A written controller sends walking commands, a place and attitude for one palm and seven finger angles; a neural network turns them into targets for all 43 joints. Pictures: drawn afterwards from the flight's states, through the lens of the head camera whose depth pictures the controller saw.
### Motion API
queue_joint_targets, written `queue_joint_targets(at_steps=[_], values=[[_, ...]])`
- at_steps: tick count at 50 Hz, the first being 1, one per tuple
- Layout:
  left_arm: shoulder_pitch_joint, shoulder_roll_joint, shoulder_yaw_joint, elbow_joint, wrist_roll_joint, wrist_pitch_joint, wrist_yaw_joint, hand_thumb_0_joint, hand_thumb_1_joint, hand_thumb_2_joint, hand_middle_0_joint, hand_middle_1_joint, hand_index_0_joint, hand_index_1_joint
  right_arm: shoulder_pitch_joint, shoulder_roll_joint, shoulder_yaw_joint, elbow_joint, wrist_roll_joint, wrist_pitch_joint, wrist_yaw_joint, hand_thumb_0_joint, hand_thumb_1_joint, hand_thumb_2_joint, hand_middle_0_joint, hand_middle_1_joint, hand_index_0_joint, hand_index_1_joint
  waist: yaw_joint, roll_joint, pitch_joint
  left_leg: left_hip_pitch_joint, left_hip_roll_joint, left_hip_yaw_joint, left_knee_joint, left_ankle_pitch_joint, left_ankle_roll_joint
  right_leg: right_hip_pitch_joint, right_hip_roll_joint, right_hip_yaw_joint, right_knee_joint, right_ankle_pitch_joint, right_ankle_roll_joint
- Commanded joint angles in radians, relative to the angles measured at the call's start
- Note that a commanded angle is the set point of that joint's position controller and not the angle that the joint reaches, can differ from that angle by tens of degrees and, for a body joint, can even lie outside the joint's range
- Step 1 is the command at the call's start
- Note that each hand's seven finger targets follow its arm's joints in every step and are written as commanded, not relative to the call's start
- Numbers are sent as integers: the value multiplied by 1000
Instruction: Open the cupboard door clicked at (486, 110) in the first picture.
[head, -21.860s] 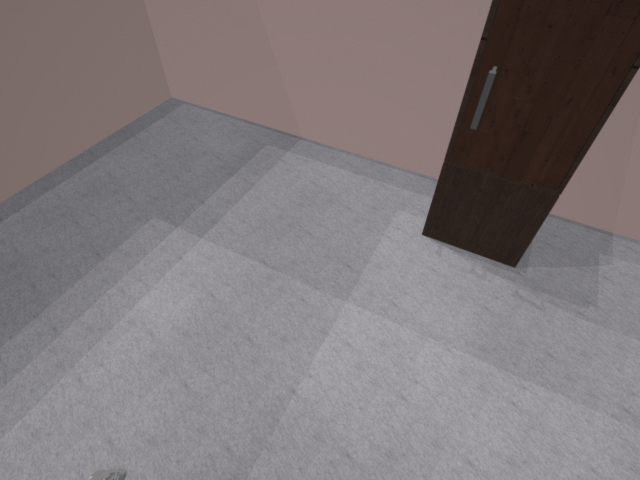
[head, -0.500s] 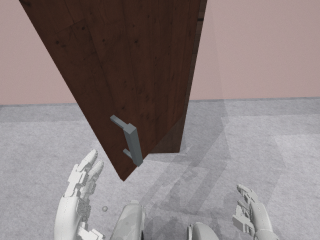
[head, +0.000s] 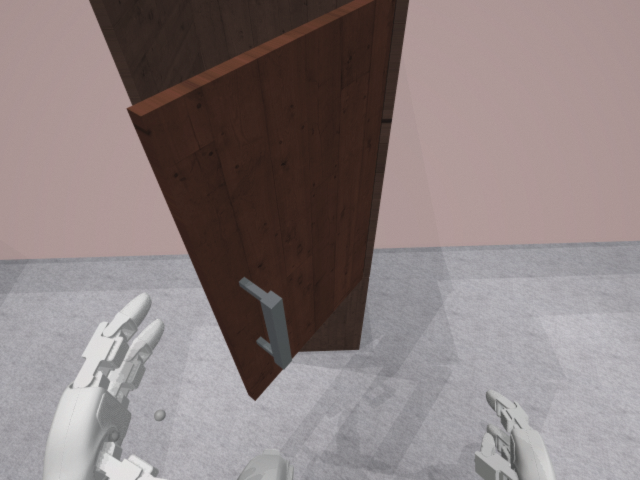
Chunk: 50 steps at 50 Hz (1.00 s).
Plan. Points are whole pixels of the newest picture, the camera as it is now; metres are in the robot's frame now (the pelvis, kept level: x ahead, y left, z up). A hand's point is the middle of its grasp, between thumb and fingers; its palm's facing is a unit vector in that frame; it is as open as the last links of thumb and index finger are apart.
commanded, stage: draw the hand back to the body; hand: left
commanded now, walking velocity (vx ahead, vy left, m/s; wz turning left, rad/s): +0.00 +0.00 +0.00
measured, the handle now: (267, 326) +0.33 +0.11 -0.01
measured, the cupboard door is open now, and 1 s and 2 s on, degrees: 50 50 50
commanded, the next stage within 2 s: step back with the hand held close in 1.06 s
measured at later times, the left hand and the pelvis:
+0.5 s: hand (49, 317) +0.22 +0.25 +0.19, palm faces +0.33 -0.85 -0.42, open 11.2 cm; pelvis +0.04 +0.02 +0.07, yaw -1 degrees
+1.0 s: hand (12, 266) +0.24 +0.26 +0.24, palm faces +0.41 -0.81 -0.41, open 7.5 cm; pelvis +0.04 +0.01 +0.08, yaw -2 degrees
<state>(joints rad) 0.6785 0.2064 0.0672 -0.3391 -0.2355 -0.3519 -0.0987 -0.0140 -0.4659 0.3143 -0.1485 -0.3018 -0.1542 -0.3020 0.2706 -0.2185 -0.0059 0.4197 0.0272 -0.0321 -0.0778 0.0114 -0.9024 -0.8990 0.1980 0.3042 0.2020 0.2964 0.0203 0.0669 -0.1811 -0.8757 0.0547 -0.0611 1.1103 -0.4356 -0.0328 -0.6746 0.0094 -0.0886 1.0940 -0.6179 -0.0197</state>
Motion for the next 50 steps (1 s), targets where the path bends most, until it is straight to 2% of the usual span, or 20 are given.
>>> queue_joint_targets(at_steps=[1, 2, 3, 4, 6, 8, 9, 10, 16, 21, 22, 26, 32, 34, 36, 37, 38, 42, 46, 50], values=[[30, 211, 80, -304, 148, 103, 137, 0, -255, 405, -159, -300, -159, -300, -85, -79, -24, -211, 3, -25, -59, 0, -900, -900, 200, 300, 200, 300, 11, -13, -77, 341, -44, 70, -235, 132, 69, 7, -18, 100, -366, 266, 5], [27, 196, 66, -312, 169, 148, 166, 0, -220, 420, -160, -300, -160, -300, -82, -78, -21, -202, 2, -20, -63, 0, -900, -900, 200, 300, 200, 300, 14, 10, -72, 375, -45, 75, -250, 149, 71, 27, -17, 88, -383, 288, 6], [51, 177, 56, -275, 176, 188, 185, 0, -185, 435, -161, -300, -161, -300, -86, -72, -15, -193, 2, -12, -69, 0, -900, -900, 200, 300, 200, 300, 3, -20, -9, 378, -40, 81, -262, 145, 72, 31, -16, 72, -399, 294, 13], [35, 194, 77, -270, 181, 212, 200, 0, -150, 450, -162, -300, -162, -300, -91, -77, -10, -186, 1, -5, -73, 0, -900, -900, 200, 300, 200, 300, 4, -48, 12, 384, -40, 78, -282, 140, 72, 47, -14, 64, -420, 285, 16], [1, 222, 105, -286, 186, 237, 220, 0, -80, 480, -165, -300, -165, -300, -106, -85, -4, -183, -2, -7, -83, 0, -900, -900, 200, 300, 200, 300, 4, -82, 23, 427, -38, 81, -313, 156, 76, 83, -15, 60, -457, 304, 20], [-15, 228, 120, -293, 192, 251, 234, 0, -10, 510, -168, -300, -168, -300, -115, -88, 4, -171, -3, -19, -86, 0, -900, -900, 200, 300, 200, 300, 8, -67, 31, 476, -38, 76, -355, 187, 76, 126, -12, 48, -474, 336, 17], [-21, 233, 127, -293, 195, 256, 239, 0, 25, 525, -169, -300, -169, -300, -112, -90, 8, -164, -4, -25, -85, 0, -900, -900, 200, 300, 200, 300, 11, -36, 28, 502, -36, 72, -377, 201, 74, 143, -11, 41, -476, 350, 14], [-26, 232, 131, -295, 194, 261, 241, 0, 60, 540, -170, -300, -170, -300, -114, -91, 10, -158, -5, -32, -84, 0, -900, -900, 200, 300, 200, 300, 11, -50, 41, 515, -37, 71, -395, 210, 73, 161, -10, 36, -484, 364, 15], [-63, 246, 176, -325, 196, 265, 251, 0, 270, 630, -178, -300, -178, -300, -126, -99, 17, -120, -7, -71, -67, 0, -900, -900, 200, 300, 200, 300, 20, -11, 57, 614, -36, 66, -485, 278, 67, 257, -9, 27, -537, 434, 13], [-106, 276, 246, -323, 191, 260, 254, 0, 445, 705, -184, -300, -184, -300, -142, -99, 18, -86, -8, -90, -55, 0, -900, -900, 200, 300, 200, 300, 29, -19, 79, 675, -33, 67, -544, 335, 61, 325, -5, 29, -587, 488, 12], [-108, 286, 264, -314, 189, 261, 253, 0, 480, 720, -185, -300, -185, -300, -150, -102, 17, -80, -8, -91, -52, 0, -900, -900, 200, 300, 200, 300, 34, -53, 71, 679, -33, 66, -555, 350, 61, 357, -4, 26, -595, 502, 11], [-172, 304, 317, -340, 185, 252, 253, 0, 620, 780, -190, -300, -190, -300, -154, -101, 15, -56, -12, -99, -45, 0, -900, -900, 200, 300, 200, 300, 35, 7, 70, 735, -31, 76, -588, 411, 58, 392, -5, 30, -625, 549, 12], [-260, 340, 393, -303, 173, 244, 252, 0, 830, 870, -198, -300, -198, -300, -180, -108, 11, -22, -17, -103, -33, 0, -900, -900, 200, 300, 200, 300, 43, -8, 98, 763, -30, 80, -632, 414, 52, 442, -1, 31, -672, 556, 11], [-304, 354, 418, -324, 171, 234, 253, 0, 900, 900, -200, -300, -200, -300, -182, -106, 6, -12, -18, -105, -31, 0, -900, -900, 200, 300, 200, 300, 42, 25, 83, 790, -29, 85, -641, 430, 53, 451, -4, 35, -680, 574, 11], [-246, 288, 371, -259, 167, 240, 241, 0, 900, 900, -200, -300, -200, -300, -183, -105, 1, -5, -19, -103, -23, 0, -900, -900, 200, 300, 200, 300, 38, -1, 104, 802, -26, 91, -650, 447, 54, 448, -2, 31, -686, 588, 16], [-219, 273, 362, -227, 161, 246, 234, 0, 900, 900, -200, -300, -200, -300, -186, -109, -3, -5, -19, -98, -19, 0, -900, -900, 200, 300, 200, 300, 41, -60, 108, 792, -27, 91, -652, 449, 57, 466, -2, 29, -694, 600, 16], [-225, 272, 356, -232, 158, 248, 229, 0, 900, 900, -200, -300, -200, -300, -192, -113, -6, -8, -19, -93, -17, 0, -900, -900, 200, 300, 200, 300, 39, -75, 112, 795, -25, 95, -658, 442, 58, 467, -2, 30, -699, 606, 21], [-270, 329, 392, -288, 165, 239, 233, 0, 900, 900, -200, -300, -200, -300, -203, -114, -9, -4, -23, -90, -19, 0, -900, -900, 200, 300, 200, 300, 46, -26, 85, 810, -34, 102, -670, 436, 59, 500, -5, 39, -717, 609, 17], [-276, 342, 407, -326, 167, 229, 240, 0, 900, 900, -200, -300, -200, -300, -207, -105, -9, 2, -24, -102, -26, 0, -900, -900, 200, 300, 200, 300, 47, 13, 83, 835, -38, 109, -671, 445, 58, 499, -4, 42, -734, 624, 17], [-274, 332, 402, -308, 165, 225, 242, 0, 900, 900, -200, -300, -200, -300, -208, -105, -10, 11, -24, -110, -29, 0, -900, -900, 200, 300, 200, 300, 45, 11, 119, 836, -40, 110, -682, 420, 55, 487, -2, 40, -751, 600, 19]])
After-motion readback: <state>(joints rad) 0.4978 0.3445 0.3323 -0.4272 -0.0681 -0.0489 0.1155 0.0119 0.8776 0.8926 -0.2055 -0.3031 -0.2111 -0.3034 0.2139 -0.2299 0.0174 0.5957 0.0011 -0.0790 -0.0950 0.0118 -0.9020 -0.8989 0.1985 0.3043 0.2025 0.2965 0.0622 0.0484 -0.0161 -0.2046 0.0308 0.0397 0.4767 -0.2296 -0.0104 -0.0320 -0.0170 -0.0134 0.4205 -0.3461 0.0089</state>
